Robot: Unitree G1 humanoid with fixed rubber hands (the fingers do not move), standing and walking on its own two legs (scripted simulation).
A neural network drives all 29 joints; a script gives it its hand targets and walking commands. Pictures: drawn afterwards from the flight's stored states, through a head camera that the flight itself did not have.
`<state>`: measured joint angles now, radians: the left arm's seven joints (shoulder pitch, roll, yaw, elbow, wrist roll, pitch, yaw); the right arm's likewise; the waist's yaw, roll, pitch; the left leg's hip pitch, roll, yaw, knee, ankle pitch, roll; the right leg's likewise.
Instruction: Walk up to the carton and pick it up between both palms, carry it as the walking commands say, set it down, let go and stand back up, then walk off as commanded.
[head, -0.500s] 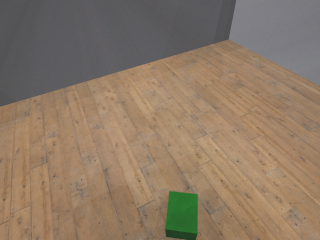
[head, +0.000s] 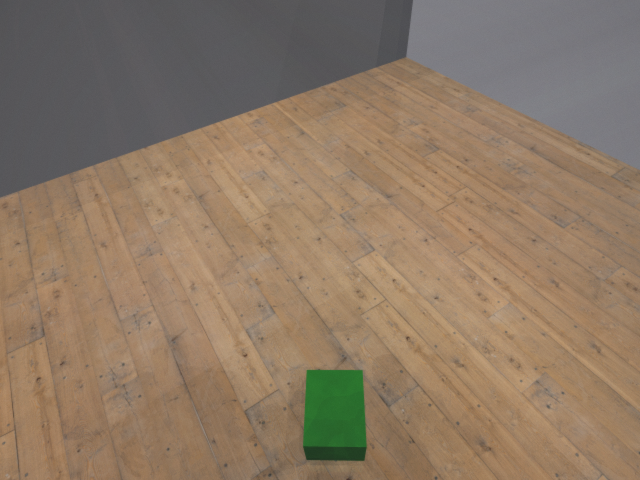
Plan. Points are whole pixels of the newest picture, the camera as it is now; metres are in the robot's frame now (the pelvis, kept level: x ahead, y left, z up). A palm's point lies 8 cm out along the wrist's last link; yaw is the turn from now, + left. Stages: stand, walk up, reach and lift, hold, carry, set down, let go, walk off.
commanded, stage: walk off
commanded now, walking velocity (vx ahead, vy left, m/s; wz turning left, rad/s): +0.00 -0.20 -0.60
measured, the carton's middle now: (334, 414) +0.45 +0.01 -0.70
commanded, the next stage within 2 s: stand in 1.68 s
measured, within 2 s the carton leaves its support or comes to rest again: neither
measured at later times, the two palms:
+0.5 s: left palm out of the picture +0.16 +0.12 -0.14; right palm out of the picture -0.01 -0.42 -0.12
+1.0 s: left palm (437, 475) +0.18 -0.12 -0.12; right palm out of the picture -0.20 -0.54 -0.15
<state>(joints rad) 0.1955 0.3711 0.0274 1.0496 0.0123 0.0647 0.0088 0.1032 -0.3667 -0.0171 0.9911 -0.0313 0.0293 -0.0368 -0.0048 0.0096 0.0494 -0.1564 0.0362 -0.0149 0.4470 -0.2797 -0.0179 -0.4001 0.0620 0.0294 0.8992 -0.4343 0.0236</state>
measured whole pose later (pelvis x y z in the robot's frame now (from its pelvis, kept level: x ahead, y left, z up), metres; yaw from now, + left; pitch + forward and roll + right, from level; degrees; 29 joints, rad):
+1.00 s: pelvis -0.07 -0.27 -0.02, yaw -37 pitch +1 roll +1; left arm 0.16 0.27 0.04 0.84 0.02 0.03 -0.03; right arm 0.20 -0.34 -0.09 0.92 -0.02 0.08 -0.04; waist -0.03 0.05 0.09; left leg -0.42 0.22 0.10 1.09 -0.59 -0.08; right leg -0.34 -0.02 -0.06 0.65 -0.33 -0.02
